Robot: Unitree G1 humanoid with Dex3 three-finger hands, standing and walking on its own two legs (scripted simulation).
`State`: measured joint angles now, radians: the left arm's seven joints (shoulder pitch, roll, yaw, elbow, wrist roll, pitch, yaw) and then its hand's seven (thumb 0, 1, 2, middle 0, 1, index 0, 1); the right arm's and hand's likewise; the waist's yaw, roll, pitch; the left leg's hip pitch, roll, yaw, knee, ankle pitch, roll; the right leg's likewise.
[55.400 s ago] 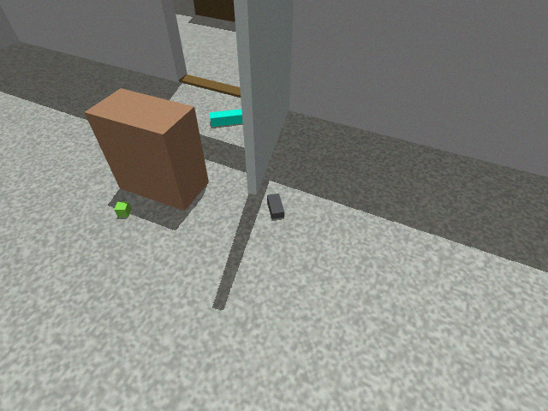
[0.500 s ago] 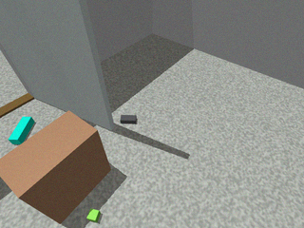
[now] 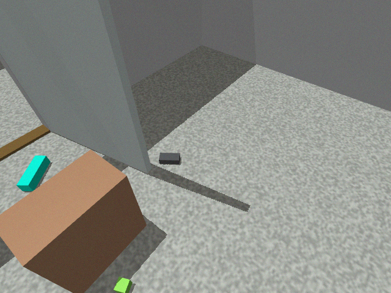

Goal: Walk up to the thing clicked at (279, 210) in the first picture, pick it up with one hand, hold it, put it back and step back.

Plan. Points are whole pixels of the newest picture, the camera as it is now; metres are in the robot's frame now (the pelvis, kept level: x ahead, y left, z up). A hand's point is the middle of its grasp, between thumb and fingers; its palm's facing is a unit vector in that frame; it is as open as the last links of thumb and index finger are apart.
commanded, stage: step back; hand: left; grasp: from above
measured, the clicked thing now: (169, 158) +1.05 +0.22 -0.74
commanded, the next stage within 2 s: stand in 0.30 s
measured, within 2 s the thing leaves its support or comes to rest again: neither
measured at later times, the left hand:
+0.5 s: hand out of the picture +0.13 +0.26 -0.14, palm faces -0.02 -0.94 -0.33, open 7.4 cm
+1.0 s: hand out of the picture +0.07 +0.25 -0.13, palm faces -0.05 -0.94 -0.34, open 7.4 cm
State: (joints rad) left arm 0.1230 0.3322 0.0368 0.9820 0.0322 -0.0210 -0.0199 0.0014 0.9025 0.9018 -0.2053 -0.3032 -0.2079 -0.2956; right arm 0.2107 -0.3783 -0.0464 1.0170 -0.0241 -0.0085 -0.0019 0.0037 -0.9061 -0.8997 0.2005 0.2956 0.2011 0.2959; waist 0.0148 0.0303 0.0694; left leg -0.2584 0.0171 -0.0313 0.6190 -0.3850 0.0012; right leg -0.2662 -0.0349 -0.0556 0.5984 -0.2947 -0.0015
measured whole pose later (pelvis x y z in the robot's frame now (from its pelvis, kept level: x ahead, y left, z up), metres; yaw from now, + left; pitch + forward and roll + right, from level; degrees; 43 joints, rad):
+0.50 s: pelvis +0.02 +0.02 +0.02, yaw -1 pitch -3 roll +0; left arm 0.06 0.35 0.00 1.11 0.01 -0.01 -0.01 0.00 0.91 0.90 -0.20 -0.30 -0.20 -0.29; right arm 0.04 -0.33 -0.02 1.09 -0.01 -0.02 0.00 0.00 -0.90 -0.90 0.20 0.30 0.20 0.30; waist 0.01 0.00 0.07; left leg -0.10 0.00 0.00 0.38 -0.23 0.00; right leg -0.12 -0.05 -0.03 0.37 -0.21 0.03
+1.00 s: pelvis +0.00 +0.00 +0.02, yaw -1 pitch -3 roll +0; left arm 0.11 0.35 0.00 1.15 0.01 -0.01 -0.01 0.00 0.91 0.90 -0.20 -0.30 -0.20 -0.30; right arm 0.11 -0.35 -0.01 1.15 -0.01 0.00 0.01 0.00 -0.91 -0.90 0.20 0.30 0.20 0.30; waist 0.00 0.01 0.06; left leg -0.10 0.03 -0.01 0.31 -0.16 -0.03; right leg -0.12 -0.02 -0.04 0.32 -0.15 0.01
